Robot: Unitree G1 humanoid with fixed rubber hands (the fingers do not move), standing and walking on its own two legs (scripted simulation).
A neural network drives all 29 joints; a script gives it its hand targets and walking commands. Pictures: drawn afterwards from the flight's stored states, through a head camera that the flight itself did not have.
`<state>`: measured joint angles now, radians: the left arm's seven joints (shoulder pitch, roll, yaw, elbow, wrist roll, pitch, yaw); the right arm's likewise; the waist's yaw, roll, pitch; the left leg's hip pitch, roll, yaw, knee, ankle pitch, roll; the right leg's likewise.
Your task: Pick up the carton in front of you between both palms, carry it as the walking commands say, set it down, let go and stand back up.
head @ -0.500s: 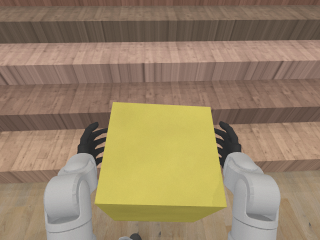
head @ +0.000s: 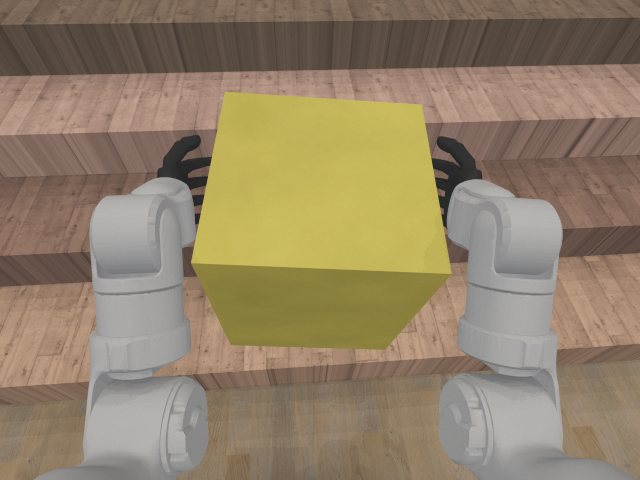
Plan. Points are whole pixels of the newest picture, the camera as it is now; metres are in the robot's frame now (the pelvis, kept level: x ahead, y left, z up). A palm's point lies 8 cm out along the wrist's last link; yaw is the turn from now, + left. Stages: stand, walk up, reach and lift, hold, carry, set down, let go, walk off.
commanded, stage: carry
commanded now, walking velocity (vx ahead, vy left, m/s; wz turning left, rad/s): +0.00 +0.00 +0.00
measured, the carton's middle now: (315, 238) +0.38 +0.00 +0.08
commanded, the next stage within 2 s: none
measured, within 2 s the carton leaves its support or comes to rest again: neither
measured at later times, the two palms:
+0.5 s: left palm (200, 195) +0.44 +0.14 +0.11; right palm (439, 190) +0.44 -0.16 +0.11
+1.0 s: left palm (213, 173) +0.47 +0.13 +0.11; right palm (445, 171) +0.47 -0.17 +0.11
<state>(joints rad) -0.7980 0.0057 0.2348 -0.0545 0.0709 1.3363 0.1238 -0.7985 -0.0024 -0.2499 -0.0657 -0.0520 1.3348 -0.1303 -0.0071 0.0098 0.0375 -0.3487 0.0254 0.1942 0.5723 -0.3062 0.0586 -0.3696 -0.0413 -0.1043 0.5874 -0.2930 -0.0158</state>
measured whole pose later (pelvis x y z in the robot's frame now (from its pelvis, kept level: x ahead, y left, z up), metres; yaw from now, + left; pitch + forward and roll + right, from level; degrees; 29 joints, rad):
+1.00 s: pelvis +0.12 -0.02 +0.00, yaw -1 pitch +4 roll +1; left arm -0.61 -0.02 0.22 0.06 0.06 1.21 0.12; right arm -0.62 0.05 -0.22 0.07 -0.08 1.19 -0.13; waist 0.00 -0.02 -0.03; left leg -0.37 -0.01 0.10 0.56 -0.26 0.04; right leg -0.22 0.00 -0.07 0.56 -0.41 -0.04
